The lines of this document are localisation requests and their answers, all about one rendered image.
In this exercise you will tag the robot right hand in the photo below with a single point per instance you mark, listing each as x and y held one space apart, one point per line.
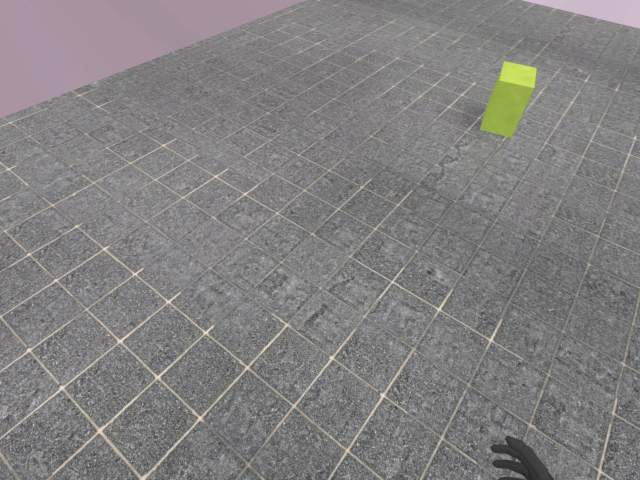
530 467

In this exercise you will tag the carton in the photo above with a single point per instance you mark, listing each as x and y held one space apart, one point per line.
509 98

